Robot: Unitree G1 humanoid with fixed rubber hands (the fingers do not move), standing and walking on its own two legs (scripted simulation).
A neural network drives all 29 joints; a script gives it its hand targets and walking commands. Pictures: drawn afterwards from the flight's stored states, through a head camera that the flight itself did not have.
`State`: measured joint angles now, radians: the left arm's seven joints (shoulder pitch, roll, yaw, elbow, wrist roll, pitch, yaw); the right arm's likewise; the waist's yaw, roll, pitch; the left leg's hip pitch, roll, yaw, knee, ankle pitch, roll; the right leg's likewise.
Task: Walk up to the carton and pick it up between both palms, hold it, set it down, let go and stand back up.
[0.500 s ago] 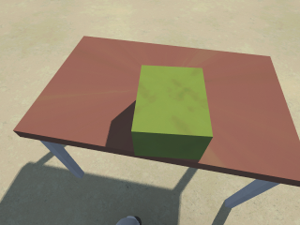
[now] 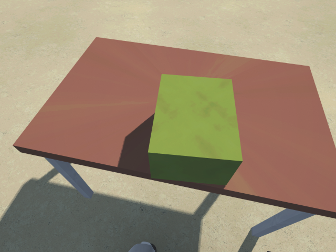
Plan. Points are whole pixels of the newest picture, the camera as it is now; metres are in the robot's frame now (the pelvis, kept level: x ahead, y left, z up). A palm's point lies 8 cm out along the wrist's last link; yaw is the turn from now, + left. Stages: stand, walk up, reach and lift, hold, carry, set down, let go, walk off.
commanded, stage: walk up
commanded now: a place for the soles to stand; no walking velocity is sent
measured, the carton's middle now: (192, 127) +0.48 -0.04 -0.05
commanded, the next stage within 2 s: none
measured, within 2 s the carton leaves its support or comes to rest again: neither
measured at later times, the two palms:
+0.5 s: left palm out of the picture +0.05 +0.26 -0.14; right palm out of the picture +0.09 -0.25 -0.12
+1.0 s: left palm out of the picture +0.04 +0.26 -0.14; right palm out of the picture +0.08 -0.24 -0.12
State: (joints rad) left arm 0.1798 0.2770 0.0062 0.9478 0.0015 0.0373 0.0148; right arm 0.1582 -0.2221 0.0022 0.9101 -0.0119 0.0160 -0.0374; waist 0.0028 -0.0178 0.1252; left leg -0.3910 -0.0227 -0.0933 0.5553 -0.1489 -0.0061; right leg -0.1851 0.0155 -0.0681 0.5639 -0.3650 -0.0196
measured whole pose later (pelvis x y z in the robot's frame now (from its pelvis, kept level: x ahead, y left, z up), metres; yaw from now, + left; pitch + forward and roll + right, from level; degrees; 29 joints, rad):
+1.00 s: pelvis +0.00 +0.00 +0.00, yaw +2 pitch -2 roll -1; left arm 0.21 0.27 0.02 0.93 0.00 0.05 0.01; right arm 0.18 -0.22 0.01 0.93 -0.01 0.01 -0.04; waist 0.00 -0.02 0.11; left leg -0.40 -0.03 -0.09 0.58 -0.16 0.00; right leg -0.18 0.01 -0.09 0.59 -0.38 -0.02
